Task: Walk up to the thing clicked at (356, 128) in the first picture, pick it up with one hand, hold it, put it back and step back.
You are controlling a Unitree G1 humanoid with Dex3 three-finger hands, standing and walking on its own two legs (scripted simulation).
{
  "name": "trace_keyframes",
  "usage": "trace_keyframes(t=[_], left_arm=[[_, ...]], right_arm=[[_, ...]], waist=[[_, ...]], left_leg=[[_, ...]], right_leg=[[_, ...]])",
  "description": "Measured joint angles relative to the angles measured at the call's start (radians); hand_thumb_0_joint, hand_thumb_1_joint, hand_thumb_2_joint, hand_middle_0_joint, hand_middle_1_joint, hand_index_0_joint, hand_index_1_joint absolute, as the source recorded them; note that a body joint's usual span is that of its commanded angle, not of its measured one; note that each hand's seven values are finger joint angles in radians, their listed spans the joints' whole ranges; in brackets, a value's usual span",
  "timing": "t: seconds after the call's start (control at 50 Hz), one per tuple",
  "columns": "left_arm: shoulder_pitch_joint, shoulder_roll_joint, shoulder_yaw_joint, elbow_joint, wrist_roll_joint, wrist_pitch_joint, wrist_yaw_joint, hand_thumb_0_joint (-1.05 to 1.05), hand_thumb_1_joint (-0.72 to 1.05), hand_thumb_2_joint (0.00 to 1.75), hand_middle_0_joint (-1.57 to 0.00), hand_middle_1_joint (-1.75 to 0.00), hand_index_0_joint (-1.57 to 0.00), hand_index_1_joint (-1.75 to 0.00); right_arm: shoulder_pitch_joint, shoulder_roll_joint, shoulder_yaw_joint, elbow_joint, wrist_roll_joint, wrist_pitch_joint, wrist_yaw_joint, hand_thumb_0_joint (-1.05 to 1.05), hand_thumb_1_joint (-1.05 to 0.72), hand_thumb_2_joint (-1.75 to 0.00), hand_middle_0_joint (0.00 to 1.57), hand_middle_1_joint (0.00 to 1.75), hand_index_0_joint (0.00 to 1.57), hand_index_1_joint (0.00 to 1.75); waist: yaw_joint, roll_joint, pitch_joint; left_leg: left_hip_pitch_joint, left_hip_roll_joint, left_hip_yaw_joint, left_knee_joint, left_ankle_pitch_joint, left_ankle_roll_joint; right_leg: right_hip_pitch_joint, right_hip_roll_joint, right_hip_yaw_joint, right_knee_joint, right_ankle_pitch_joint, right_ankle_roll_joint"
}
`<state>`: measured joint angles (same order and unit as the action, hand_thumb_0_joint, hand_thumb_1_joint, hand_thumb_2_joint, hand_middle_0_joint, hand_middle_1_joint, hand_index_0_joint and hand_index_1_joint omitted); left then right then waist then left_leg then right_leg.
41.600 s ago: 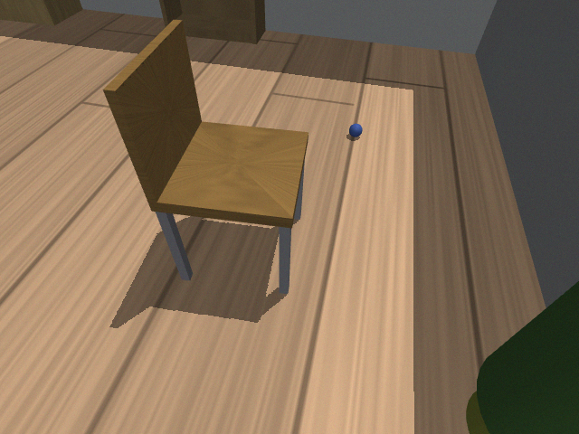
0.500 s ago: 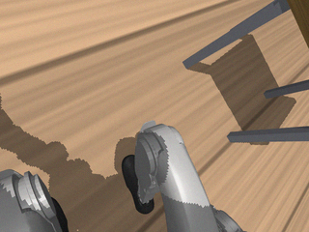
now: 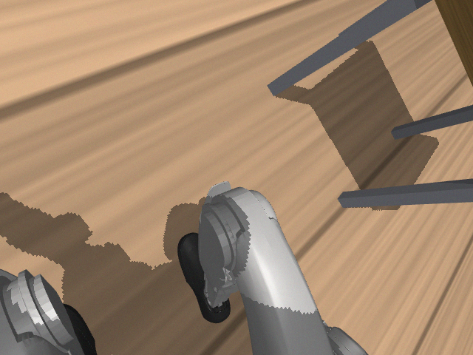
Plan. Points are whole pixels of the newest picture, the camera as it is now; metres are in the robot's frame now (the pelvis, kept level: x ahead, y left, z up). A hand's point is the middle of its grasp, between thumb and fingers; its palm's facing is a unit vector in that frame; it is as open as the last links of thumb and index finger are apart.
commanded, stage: close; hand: left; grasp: from above
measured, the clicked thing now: out of the picture +0.50 +0.32 -0.27
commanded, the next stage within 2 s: settle in 1.54 s
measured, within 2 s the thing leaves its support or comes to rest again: leaves its support in 1.94 s
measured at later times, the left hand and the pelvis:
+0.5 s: hand out of the picture +0.48 +0.32 -0.24, palm faces -0.46 -0.14 -0.88, open 12.0 cm; pelvis +0.00 +0.00 +0.00, yaw -1 degrees
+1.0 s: hand out of the picture +0.48 +0.32 -0.24, palm faces -0.45 -0.14 -0.88, open 10.3 cm; pelvis +0.00 +0.00 +0.00, yaw -1 degrees
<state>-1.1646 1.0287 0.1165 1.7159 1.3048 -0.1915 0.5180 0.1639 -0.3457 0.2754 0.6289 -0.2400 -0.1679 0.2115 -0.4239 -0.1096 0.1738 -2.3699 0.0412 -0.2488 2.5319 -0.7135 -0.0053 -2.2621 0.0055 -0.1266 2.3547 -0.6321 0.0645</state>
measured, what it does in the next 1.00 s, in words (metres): stands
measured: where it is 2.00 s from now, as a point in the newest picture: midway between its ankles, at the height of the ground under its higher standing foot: (153, 329)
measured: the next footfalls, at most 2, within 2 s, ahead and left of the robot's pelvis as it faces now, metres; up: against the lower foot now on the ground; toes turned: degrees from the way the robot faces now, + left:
none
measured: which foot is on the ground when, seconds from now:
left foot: down 0.00-1.00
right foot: down 0.00-1.00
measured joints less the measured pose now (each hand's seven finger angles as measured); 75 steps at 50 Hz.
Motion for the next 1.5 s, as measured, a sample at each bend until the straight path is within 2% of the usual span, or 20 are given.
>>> trace_keyframes(t=[0.3,0.4,0.72,0.92,1.2,1.5], left_arm=[[0.0,0.023,0.012,0.006,-0.003,0.009,0.007,0.0,-0.31,0.91,-0.17,-1.07,-0.2,-1.04],[-0.002,0.028,0.0,0.007,-0.015,0.007,0.0,0.0,-0.26,0.86,-0.2,-1.05,-0.24,-1.01],[-0.003,0.027,-0.015,-0.004,-0.004,-0.002,0.016,0.0,-0.11,0.79,-0.31,-0.99,-0.35,-0.94],[-0.008,0.041,-0.001,0.007,-0.011,0.006,0.017,0.0,0.0,0.73,-0.39,-0.95,-0.44,-0.9],[-0.004,0.043,-0.02,0.0,-0.02,-0.002,0.01,0.0,0.02,0.63,-0.47,-0.89,-0.5,-0.82],[-0.008,0.055,-0.016,0.002,-0.019,-0.002,0.015,0.0,0.02,0.54,-0.55,-0.81,-0.58,-0.74]], right_arm=[[-0.016,-0.008,0.015,-0.012,-0.006,-0.023,0.01,0.0,-0.9,-0.9,0.21,0.3,0.2,0.3],[-0.023,-0.01,0.018,-0.012,-0.006,-0.025,0.011,0.0,-0.9,-0.9,0.21,0.3,0.2,0.3],[-0.027,-0.009,0.025,-0.017,-0.005,-0.025,0.011,0.0,-0.9,-0.9,0.21,0.3,0.2,0.3],[-0.034,-0.011,0.033,-0.019,-0.007,-0.025,0.014,0.0,-0.9,-0.9,0.2,0.3,0.2,0.3],[-0.028,-0.009,0.045,-0.02,-0.009,-0.013,0.006,0.0,-0.9,-0.9,0.2,0.3,0.2,0.3],[-0.033,-0.008,0.057,-0.027,-0.01,-0.014,0.004,0.0,-0.9,-0.9,0.2,0.3,0.2,0.3]], waist=[[-0.006,-0.013,0.015],[-0.004,-0.016,0.019],[0.0,-0.023,0.017],[-0.006,-0.021,0.023],[-0.005,-0.023,0.025],[-0.009,-0.021,0.033]], left_leg=[[0.005,0.0,-0.007,0.007,-0.004,-0.001],[0.005,0.0,-0.008,0.008,-0.003,0.0],[0.009,0.0,-0.014,0.005,-0.012,0.0],[0.006,-0.001,-0.015,0.005,-0.009,0.001],[0.008,-0.001,-0.018,0.003,-0.006,0.002],[0.006,-0.001,-0.02,0.004,-0.002,0.005]], right_leg=[[0.007,0.003,-0.005,0.002,0.0,0.002],[0.008,0.003,-0.006,0.001,0.001,0.003],[0.016,0.005,-0.012,-0.009,-0.005,0.002],[0.014,0.005,-0.013,-0.01,-0.002,0.004],[0.019,0.007,-0.016,-0.015,0.002,0.005],[0.02,0.008,-0.017,-0.018,0.007,0.008]])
